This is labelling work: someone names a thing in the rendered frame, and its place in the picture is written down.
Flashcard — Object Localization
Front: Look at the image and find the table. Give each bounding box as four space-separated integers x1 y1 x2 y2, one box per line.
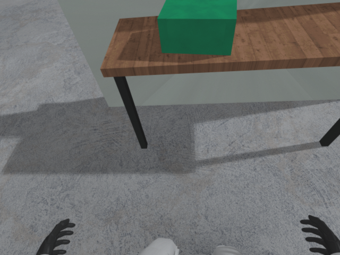
100 2 340 149

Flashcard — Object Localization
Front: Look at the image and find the carton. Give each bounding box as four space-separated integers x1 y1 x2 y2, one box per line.
157 0 237 55

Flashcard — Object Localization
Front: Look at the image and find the left robot hand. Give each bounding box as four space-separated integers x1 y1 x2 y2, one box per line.
36 219 75 255

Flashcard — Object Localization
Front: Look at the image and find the left robot thigh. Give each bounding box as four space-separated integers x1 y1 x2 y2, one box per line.
139 238 180 255

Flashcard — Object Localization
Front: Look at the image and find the right robot hand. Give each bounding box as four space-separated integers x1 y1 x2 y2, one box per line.
300 215 340 255

